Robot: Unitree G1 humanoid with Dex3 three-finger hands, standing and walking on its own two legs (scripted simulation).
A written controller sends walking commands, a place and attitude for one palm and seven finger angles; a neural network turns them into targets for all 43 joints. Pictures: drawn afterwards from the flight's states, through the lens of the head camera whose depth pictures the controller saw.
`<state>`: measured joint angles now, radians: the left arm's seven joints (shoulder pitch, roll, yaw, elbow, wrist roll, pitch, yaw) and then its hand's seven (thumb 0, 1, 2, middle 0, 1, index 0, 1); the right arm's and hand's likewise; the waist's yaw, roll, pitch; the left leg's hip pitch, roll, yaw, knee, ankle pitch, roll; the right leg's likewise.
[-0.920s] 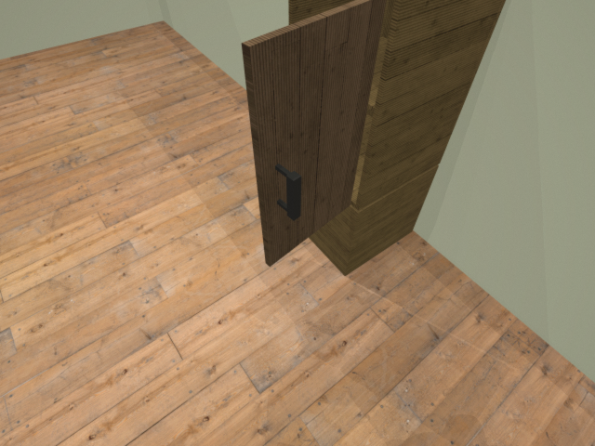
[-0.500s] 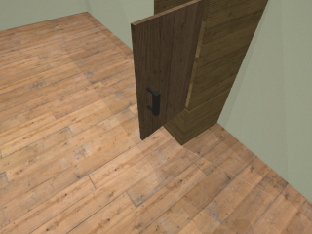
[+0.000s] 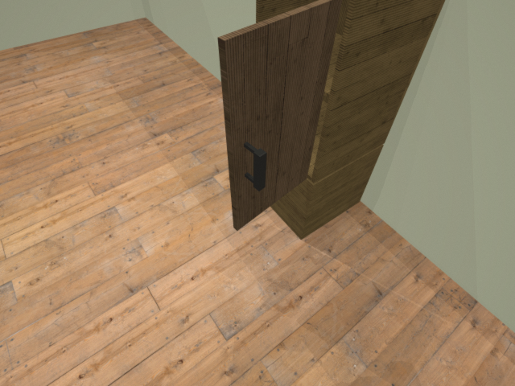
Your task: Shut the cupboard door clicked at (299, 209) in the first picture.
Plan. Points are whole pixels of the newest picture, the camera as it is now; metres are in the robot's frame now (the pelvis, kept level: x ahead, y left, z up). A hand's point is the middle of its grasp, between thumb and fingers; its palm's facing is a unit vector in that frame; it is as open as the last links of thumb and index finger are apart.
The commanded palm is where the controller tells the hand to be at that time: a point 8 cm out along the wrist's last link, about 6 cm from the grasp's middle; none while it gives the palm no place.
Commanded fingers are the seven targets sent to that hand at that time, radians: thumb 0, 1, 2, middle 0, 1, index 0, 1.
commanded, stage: walk around to get in front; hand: left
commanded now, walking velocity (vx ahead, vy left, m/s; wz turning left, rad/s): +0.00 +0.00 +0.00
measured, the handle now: (254, 166) +0.61 +0.05 -0.08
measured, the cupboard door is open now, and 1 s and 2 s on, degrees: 98 98 98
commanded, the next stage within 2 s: none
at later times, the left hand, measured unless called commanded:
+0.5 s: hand out of the picture +0.06 +0.16 -0.18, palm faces -0.13 -0.95 -0.27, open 7.4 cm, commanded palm none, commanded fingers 0.00 0.90 0.90 -0.20 -0.30 -0.20 -0.30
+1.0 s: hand (179, 380) +0.16 +0.16 -0.18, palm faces -0.37 -0.89 -0.24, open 7.4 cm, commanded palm none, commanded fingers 0.00 0.90 0.90 -0.20 -0.30 -0.20 -0.30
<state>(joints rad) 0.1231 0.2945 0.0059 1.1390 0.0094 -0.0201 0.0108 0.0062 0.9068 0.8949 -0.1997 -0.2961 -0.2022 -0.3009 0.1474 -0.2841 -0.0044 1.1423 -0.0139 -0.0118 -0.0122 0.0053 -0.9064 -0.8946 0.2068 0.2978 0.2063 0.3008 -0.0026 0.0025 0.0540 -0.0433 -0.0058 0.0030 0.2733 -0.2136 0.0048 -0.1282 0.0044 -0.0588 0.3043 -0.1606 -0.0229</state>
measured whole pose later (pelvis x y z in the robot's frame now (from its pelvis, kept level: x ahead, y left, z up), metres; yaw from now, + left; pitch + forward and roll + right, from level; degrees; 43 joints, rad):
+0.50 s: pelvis -0.02 -0.04 -0.03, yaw -10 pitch -1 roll +1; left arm 0.20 0.20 0.06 0.96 0.02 0.03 0.00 0.00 0.91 0.89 -0.20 -0.30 -0.20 -0.30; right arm 0.18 -0.22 -0.06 1.02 -0.01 0.06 -0.03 0.01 -0.91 -0.89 0.21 0.30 0.21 0.30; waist 0.02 0.03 0.14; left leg -0.33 0.06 0.04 0.95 -0.51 -0.04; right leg -0.32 0.04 0.00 0.66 -0.32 -0.06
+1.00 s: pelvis -0.01 -0.02 -0.01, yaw -27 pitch +1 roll -1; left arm 0.16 0.29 0.10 0.90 0.02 0.06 -0.03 0.01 0.91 0.90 -0.20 -0.30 -0.20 -0.30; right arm 0.15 -0.19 -0.03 0.90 -0.03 0.00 -0.04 0.00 -0.91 -0.89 0.21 0.30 0.21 0.30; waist 0.04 -0.04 0.11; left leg -0.23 0.07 0.00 0.49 -0.29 -0.04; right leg -0.52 0.05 0.03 1.03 -0.47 0.05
